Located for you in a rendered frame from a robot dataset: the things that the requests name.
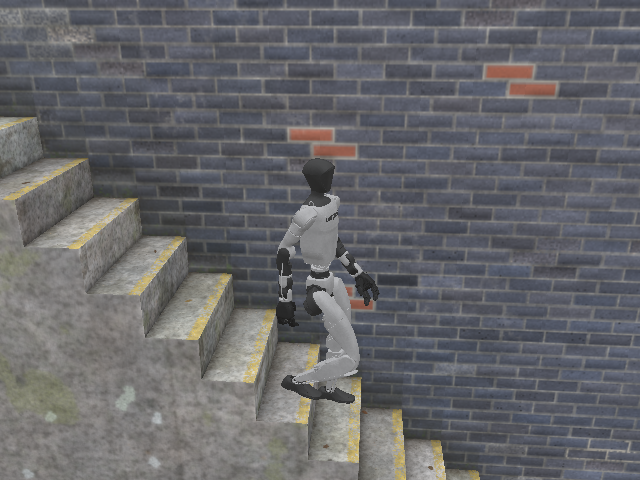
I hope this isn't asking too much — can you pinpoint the left robot upper arm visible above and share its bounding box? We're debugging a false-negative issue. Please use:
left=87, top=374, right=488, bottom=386
left=324, top=194, right=340, bottom=241

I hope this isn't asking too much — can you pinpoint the right robot thigh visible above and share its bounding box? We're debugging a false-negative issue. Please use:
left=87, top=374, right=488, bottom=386
left=303, top=287, right=360, bottom=372

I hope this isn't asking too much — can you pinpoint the robot right hand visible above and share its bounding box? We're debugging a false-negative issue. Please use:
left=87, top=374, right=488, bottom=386
left=276, top=301, right=299, bottom=327

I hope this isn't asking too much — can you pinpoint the right robot upper arm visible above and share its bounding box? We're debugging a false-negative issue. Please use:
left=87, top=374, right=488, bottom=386
left=277, top=207, right=318, bottom=260

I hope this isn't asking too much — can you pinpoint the robot right forearm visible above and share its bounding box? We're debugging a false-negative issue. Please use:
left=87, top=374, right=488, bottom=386
left=276, top=248, right=293, bottom=302

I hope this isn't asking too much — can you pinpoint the robot left hand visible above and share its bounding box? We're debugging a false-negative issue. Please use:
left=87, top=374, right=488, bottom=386
left=355, top=272, right=380, bottom=306

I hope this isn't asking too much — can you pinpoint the robot torso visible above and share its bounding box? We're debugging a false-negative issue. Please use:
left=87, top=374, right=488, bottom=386
left=300, top=193, right=339, bottom=295

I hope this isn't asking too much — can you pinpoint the robot left forearm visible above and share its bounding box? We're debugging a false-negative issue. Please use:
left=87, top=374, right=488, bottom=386
left=336, top=237, right=363, bottom=278

